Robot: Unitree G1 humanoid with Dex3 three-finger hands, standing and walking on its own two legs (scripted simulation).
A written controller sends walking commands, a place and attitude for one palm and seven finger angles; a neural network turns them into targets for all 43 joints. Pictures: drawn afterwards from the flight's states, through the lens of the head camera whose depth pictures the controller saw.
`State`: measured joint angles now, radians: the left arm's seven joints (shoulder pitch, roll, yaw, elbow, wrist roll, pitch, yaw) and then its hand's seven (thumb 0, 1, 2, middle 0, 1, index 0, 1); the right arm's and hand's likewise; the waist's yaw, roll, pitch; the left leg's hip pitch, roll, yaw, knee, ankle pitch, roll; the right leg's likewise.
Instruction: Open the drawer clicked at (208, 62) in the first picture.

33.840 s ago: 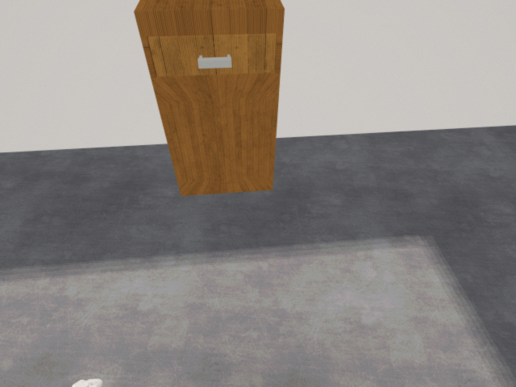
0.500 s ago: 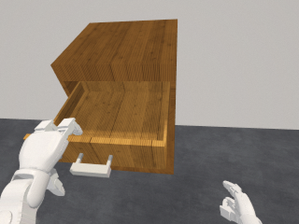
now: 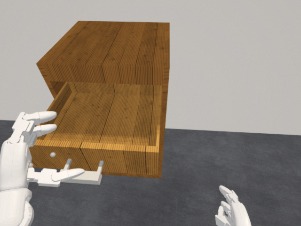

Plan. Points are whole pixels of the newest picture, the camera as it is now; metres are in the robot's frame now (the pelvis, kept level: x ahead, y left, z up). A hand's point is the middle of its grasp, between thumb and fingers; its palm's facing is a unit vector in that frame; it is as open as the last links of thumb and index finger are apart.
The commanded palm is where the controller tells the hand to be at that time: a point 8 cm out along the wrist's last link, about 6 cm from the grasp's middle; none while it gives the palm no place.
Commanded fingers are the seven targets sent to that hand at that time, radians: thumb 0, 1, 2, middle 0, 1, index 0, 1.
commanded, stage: draw the hand back to the body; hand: left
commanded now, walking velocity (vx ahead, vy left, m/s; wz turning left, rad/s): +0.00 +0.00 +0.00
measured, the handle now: (82, 169) +0.26 +0.25 -0.03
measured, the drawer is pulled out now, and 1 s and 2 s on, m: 0.30 0.30 0.30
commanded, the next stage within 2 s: step back with the hand held close in 0.68 s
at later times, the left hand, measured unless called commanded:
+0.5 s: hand (41, 163) +0.18 +0.24 +0.16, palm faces +0.43 -0.80 -0.41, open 8.5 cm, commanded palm +0.13 +0.28 +0.17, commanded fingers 0.00 0.90 0.90 -0.20 -0.30 -0.20 -0.30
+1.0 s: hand (35, 172) +0.17 +0.25 +0.15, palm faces +0.37 -0.80 -0.47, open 7.4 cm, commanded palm +0.10 +0.29 +0.17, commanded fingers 0.00 0.90 0.90 -0.20 -0.30 -0.20 -0.30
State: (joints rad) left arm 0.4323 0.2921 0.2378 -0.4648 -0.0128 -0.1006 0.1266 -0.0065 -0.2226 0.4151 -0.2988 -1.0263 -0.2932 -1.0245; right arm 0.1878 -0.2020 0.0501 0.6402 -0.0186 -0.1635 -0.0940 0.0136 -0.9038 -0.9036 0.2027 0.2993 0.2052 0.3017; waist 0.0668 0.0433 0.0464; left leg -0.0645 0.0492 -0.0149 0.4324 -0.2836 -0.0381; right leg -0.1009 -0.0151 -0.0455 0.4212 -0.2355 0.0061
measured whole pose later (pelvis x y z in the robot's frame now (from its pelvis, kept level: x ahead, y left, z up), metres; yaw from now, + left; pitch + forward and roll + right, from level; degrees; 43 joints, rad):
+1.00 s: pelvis -0.02 +0.01 +0.00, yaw +2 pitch +1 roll -1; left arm 0.61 0.34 0.33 -0.53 -0.03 -0.15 0.12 0.01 0.89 0.89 -0.22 -0.31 -0.21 -0.30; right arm 0.18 -0.24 0.00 0.58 -0.01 -0.06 -0.09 0.01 -0.90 -0.90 0.20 0.30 0.21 0.30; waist 0.01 0.06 0.01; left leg -0.26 0.04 -0.05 0.51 -0.27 -0.03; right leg -0.25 -0.03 -0.08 0.43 -0.20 0.02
